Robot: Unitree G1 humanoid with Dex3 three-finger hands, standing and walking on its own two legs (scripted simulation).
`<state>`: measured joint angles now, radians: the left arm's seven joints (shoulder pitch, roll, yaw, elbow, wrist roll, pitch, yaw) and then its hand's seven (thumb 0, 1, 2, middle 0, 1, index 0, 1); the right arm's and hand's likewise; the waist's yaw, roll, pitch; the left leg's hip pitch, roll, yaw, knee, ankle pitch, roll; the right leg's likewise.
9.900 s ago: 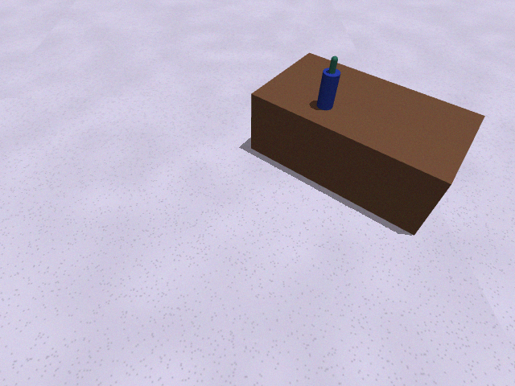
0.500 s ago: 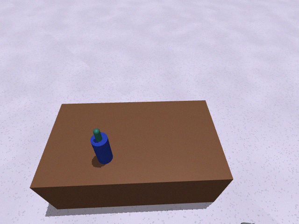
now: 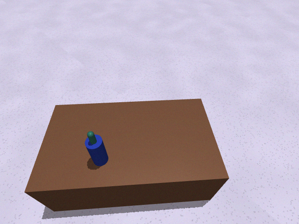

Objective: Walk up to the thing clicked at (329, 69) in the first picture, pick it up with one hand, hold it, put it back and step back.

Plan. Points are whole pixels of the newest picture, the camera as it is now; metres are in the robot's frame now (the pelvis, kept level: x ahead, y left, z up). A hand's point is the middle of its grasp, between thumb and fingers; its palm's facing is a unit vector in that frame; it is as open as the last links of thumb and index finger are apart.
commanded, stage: walk up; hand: left
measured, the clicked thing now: (95, 147) +0.51 +0.24 -0.30
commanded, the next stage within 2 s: stand in 0.30 s
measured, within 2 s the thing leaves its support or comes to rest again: neither
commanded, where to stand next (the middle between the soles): +0.06 +0.02 m, yaw +3 degrees
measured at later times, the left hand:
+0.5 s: hand out of the picture +0.10 +0.25 -0.15, palm faces -0.03 -0.94 -0.34, open 7.4 cm
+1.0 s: hand out of the picture +0.05 +0.25 -0.16, palm faces -0.02 -0.94 -0.34, open 7.4 cm
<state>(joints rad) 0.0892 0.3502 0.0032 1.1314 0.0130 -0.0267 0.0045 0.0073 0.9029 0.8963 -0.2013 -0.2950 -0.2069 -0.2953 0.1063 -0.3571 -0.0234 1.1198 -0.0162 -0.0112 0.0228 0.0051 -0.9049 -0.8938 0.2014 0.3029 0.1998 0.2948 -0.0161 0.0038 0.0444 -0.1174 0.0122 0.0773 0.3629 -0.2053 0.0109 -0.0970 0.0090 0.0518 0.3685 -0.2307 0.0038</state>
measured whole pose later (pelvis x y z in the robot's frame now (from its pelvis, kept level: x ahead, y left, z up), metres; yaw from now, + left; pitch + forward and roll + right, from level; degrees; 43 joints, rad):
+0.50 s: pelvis +0.00 +0.00 +0.00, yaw +0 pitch -2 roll +0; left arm 0.07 0.35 0.00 1.13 0.01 -0.02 0.01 0.01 0.90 0.90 -0.20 -0.29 -0.21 -0.30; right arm 0.07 -0.34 -0.01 1.14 -0.01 -0.01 0.01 0.00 -0.90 -0.89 0.20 0.30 0.20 0.29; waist -0.02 -0.01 0.06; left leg -0.09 0.00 0.07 0.30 -0.17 0.01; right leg -0.07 0.00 0.05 0.31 -0.20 0.01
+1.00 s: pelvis -0.01 +0.00 +0.00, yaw +1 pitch -2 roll +0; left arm 0.13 0.35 0.00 1.14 0.01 -0.01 0.00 0.01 0.90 0.90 -0.20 -0.29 -0.21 -0.30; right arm 0.09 -0.34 -0.01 1.16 -0.01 -0.01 0.02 0.00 -0.90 -0.89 0.20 0.30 0.20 0.29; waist -0.01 0.00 0.05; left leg -0.12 0.01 0.05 0.29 -0.14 0.01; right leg -0.08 0.00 0.03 0.29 -0.17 0.01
